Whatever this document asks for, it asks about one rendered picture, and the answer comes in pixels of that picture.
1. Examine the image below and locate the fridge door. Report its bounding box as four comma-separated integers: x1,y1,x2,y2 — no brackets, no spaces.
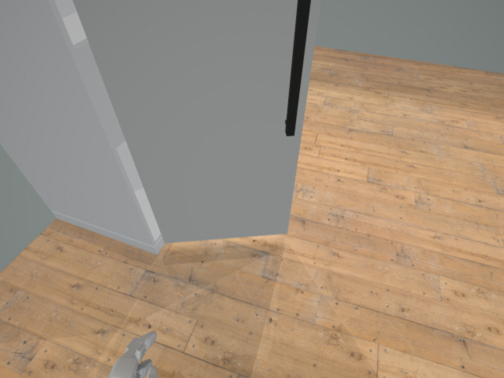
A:
73,0,321,243

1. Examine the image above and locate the left robot hand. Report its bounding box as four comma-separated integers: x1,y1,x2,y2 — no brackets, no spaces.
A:
108,331,158,378

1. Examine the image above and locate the handle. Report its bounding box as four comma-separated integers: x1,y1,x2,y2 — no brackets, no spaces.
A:
285,0,311,136

